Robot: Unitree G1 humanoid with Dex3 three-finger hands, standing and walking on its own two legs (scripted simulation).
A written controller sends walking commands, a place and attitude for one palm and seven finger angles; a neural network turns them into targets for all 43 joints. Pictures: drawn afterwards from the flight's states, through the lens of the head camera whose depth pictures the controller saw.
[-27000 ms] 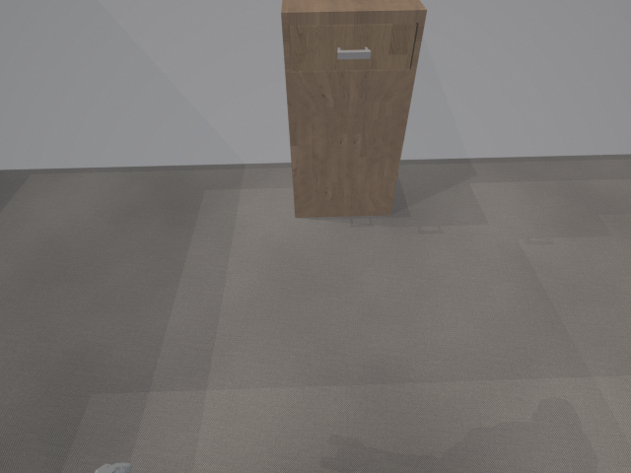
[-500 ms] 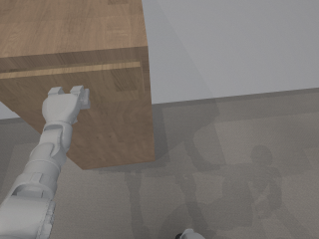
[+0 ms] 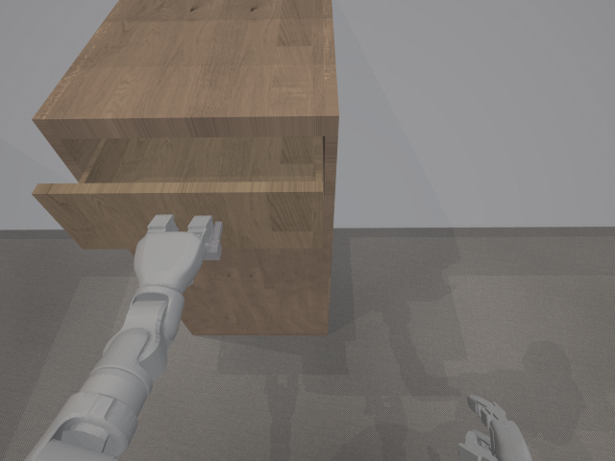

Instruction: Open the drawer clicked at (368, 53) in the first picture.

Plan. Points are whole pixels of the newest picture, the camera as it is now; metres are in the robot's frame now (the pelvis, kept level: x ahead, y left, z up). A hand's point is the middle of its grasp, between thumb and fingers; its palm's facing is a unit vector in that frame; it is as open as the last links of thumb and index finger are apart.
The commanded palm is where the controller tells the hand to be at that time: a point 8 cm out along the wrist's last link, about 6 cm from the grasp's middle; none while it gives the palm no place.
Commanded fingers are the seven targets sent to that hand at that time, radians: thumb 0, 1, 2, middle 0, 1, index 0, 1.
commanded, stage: pull the drawer open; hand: left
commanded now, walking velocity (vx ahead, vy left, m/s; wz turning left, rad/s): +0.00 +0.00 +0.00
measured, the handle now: (185, 239) +0.41 +0.21 +0.02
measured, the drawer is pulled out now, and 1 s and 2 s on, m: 0.11 0.27 0.30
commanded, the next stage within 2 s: open the thumb to release the handle in 1.54 s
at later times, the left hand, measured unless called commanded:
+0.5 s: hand (177, 308) +0.31 +0.21 +0.00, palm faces +0.01 -0.07 -1.00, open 5.5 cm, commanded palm +0.25 +0.22 +0.06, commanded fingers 0.00 0.90 0.90 -0.40 -1.35 -0.40 -1.35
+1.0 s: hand (161, 388) +0.21 +0.20 +0.00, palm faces +0.00 -0.11 -0.99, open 5.7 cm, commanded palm +0.15 +0.21 +0.06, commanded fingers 0.00 0.90 0.90 -0.40 -1.35 -0.40 -1.35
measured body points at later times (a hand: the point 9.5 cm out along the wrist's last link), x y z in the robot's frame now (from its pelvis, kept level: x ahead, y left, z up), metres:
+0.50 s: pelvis -0.01 -0.01 +0.00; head +0.04 -0.04 +0.45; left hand +0.30 +0.21 +0.05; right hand +0.09 -0.28 -0.13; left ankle -0.06 +0.08 -0.71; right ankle +0.01 -0.12 -0.71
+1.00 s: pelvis +0.00 -0.02 +0.00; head +0.03 -0.04 +0.45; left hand +0.20 +0.20 +0.05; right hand +0.24 -0.23 -0.08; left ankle -0.06 +0.08 -0.71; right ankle +0.01 -0.12 -0.71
